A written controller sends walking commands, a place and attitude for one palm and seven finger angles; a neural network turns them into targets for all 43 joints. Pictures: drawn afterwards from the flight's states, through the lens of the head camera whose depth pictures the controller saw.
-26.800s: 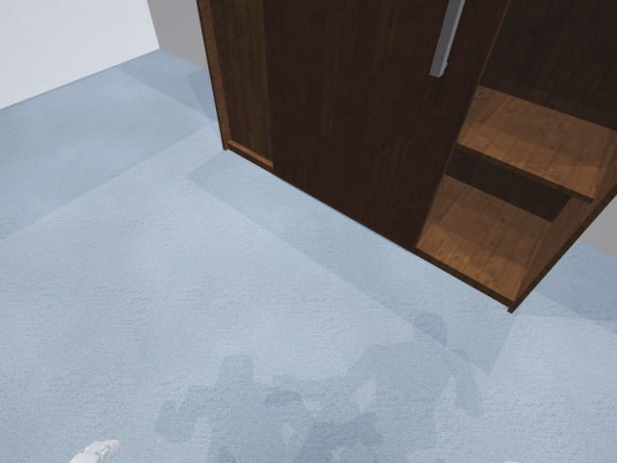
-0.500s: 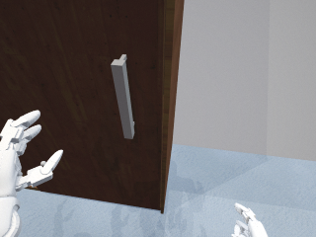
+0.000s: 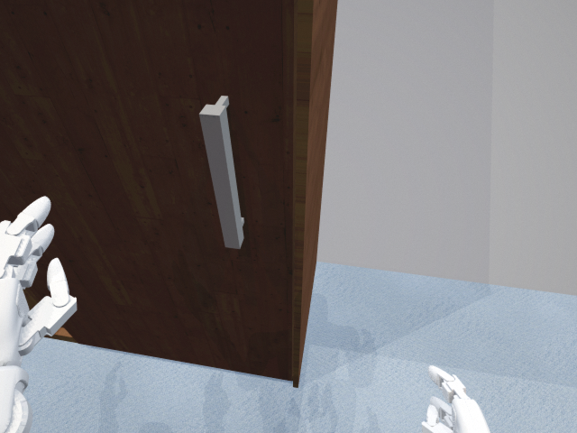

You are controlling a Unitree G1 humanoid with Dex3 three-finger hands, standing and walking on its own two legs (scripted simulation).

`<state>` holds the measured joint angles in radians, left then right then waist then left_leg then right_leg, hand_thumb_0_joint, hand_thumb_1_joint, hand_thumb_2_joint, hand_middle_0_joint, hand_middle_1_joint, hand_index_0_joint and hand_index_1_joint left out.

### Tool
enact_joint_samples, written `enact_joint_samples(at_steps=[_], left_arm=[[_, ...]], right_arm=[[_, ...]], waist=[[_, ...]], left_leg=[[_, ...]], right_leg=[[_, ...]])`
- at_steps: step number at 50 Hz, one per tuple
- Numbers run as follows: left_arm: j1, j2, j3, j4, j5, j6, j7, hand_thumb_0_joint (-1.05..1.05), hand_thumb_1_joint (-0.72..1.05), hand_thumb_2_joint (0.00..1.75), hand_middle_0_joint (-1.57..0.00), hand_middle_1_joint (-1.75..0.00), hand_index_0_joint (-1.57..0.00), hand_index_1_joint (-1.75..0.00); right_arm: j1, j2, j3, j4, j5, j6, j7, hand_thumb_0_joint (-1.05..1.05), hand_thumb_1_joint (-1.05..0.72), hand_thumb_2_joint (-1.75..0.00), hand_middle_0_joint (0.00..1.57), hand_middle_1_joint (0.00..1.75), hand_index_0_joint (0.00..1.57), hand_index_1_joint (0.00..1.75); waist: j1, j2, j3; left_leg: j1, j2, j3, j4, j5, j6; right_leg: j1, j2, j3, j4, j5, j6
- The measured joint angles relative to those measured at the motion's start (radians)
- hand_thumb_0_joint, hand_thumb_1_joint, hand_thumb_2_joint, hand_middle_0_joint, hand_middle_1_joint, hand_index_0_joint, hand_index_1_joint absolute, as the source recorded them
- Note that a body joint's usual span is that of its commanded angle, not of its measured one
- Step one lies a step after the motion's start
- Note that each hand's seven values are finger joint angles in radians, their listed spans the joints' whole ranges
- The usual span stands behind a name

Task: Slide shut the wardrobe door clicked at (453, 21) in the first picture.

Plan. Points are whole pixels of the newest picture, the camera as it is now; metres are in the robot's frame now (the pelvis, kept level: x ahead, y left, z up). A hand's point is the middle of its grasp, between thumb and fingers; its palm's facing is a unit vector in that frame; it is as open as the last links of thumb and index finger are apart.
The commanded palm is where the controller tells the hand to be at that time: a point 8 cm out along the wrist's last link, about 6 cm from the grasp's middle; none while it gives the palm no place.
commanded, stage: step back with the hand held close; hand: left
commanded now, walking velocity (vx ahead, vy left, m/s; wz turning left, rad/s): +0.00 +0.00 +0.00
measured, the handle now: (229, 178) +0.45 +0.16 +0.13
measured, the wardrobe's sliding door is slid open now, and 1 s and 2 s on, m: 0.00 0.00 0.00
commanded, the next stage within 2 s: stop stepping back and stand still in 1.82 s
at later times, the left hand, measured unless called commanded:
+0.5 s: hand (93, 292) +0.21 +0.25 +0.15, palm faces +0.29 -0.81 -0.51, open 7.4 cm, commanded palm +0.14 +0.30 +0.17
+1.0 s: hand (14, 346) +0.14 +0.29 +0.16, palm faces +0.47 -0.78 -0.41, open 7.4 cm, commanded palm +0.07 +0.33 +0.17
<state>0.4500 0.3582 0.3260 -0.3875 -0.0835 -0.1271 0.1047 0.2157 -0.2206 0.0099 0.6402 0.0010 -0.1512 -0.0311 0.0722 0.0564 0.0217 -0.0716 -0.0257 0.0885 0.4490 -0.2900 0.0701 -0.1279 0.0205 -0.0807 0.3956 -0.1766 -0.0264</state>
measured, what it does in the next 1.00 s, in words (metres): shifts its weight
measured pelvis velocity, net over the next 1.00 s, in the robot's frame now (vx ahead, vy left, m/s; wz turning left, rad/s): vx -0.07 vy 0.03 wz -0.02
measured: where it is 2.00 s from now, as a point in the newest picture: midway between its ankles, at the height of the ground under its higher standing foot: outside the picture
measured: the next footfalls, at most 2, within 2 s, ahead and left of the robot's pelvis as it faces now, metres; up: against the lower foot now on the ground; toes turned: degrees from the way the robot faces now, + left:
right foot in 1.76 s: -0.25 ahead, -0.15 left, +0.00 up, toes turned -10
left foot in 1.88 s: -0.05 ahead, +0.06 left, +0.00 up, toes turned -8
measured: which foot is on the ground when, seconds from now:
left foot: down 0.00-1.00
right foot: down 0.00-1.00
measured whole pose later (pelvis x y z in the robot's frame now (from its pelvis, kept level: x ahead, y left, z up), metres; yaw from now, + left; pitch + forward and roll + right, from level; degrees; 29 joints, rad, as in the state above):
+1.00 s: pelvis -0.07 +0.03 -0.04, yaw -1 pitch -4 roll -1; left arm 0.41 0.39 0.48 -0.51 0.00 -0.29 0.10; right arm 0.22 -0.20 0.01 0.56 -0.01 -0.11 -0.04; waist 0.02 -0.05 0.08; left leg -0.37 -0.06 0.15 0.77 -0.35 0.14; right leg -0.45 0.03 0.10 0.75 -0.24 0.03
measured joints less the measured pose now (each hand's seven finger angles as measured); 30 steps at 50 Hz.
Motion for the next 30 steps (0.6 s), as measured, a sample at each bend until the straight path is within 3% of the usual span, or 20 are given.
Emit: enact_joint_samples(at_steps=[6,9,14,22,30], left_arm=[[0.0,0.0,-0.001,0.007,-0.001,0.001,0.0,0.01,0.88,0.89,-0.21,-0.31,-0.21,-0.3],[-0.016,0.007,0.041,0.015,0.009,-0.039,-0.002,0.01,0.88,0.89,-0.21,-0.31,-0.22,-0.3],[-0.014,0.009,0.072,0.017,0.027,-0.092,0.005,0.01,0.89,0.89,-0.21,-0.31,-0.21,-0.3],[0.068,0.052,0.061,-0.035,0.049,-0.09,-0.003,0.01,0.88,0.89,-0.21,-0.31,-0.22,-0.3],[0.089,0.078,0.118,-0.08,0.057,-0.111,0.011,0.01,0.88,0.89,-0.22,-0.31,-0.22,-0.3]], right_arm=[[0.002,-0.004,-0.005,0.004,0.001,0.0,0.0,0.01,-0.9,-0.89,0.2,0.3,0.2,0.3],[-0.006,-0.011,0.006,-0.01,0.004,0.01,-0.004,0.01,-0.9,-0.89,0.2,0.3,0.2,0.3],[-0.021,-0.019,0.002,-0.046,0.001,0.035,-0.003,0.01,-0.9,-0.89,0.2,0.3,0.2,0.3],[-0.01,-0.022,-0.031,-0.089,0.004,0.089,-0.012,0.01,-0.9,-0.89,0.2,0.3,0.2,0.3],[0.025,-0.023,-0.04,-0.096,0.005,0.089,-0.019,0.01,-0.9,-0.89,0.2,0.3,0.2,0.3]], waist=[[-0.001,0.005,0.005],[0.005,0.007,0.001],[-0.02,-0.003,-0.001],[-0.081,-0.041,0.003],[-0.079,-0.069,0.0]], left_leg=[[0.002,0.006,-0.002,-0.002,0.002,-0.005],[-0.026,0.018,0.013,0.005,0.001,-0.005],[-0.076,0.021,0.051,-0.011,0.019,0.0],[-0.13,0.003,0.084,0.011,0.02,0.017],[-0.187,-0.014,0.09,0.093,0.0,0.041]], right_leg=[[0.005,0.006,-0.001,-0.007,0.004,-0.006],[-0.02,0.02,0.012,-0.022,0.021,-0.009],[-0.085,0.025,0.048,-0.032,0.051,-0.004],[-0.171,0.006,0.08,0.042,0.037,0.013],[-0.233,-0.015,0.087,0.138,0.012,0.03]])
